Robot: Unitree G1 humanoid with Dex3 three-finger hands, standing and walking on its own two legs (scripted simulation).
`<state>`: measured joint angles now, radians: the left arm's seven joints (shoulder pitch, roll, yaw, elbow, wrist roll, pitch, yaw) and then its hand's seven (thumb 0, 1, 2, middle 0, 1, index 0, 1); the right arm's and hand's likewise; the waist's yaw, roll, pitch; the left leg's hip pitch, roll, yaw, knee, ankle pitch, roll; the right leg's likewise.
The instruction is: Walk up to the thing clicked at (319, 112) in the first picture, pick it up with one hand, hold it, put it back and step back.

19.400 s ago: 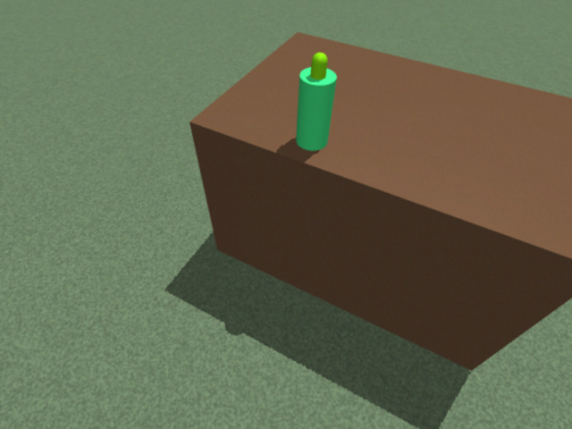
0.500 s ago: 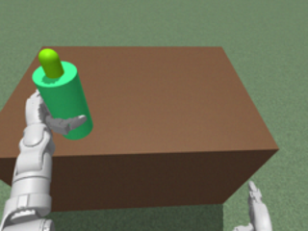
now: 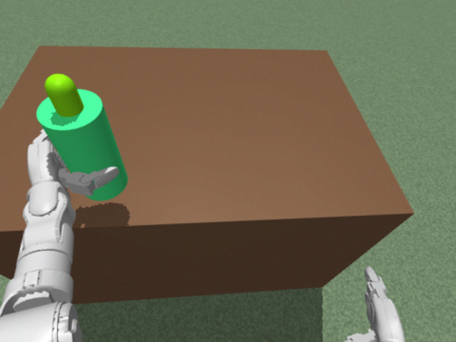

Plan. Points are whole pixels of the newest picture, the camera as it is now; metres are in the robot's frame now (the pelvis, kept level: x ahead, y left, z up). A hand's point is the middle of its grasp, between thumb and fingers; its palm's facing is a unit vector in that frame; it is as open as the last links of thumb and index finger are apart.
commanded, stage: lower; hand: left
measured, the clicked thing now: (85, 140) +0.42 +0.23 +0.12
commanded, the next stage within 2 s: loosen in 0.66 s
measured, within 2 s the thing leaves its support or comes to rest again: rests again in 1.10 s
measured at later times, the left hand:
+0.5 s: hand (97, 174) +0.42 +0.24 +0.01, palm faces +0.32 -0.95 -0.01, open 11.6 cm
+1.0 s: hand (96, 175) +0.43 +0.25 +0.00, palm faces +0.32 -0.95 +0.00, open 11.5 cm
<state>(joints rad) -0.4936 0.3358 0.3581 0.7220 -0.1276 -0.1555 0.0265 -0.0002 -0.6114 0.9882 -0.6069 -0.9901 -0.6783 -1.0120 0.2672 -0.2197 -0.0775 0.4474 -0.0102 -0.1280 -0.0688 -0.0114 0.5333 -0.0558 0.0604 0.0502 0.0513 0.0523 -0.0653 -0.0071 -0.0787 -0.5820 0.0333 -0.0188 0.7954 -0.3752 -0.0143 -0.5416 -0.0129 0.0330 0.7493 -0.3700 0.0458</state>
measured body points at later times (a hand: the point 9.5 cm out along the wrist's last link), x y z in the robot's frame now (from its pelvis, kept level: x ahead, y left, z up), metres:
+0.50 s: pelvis -0.01 +0.00 -0.02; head +0.07 +0.03 +0.42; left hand +0.40 +0.29 +0.02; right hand +0.14 -0.27 -0.06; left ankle +0.01 +0.13 -0.71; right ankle +0.00 -0.15 -0.71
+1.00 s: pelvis +0.00 +0.00 -0.04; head +0.10 +0.03 +0.40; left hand +0.41 +0.30 +0.00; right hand +0.15 -0.26 -0.06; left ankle +0.01 +0.13 -0.71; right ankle +0.00 -0.15 -0.71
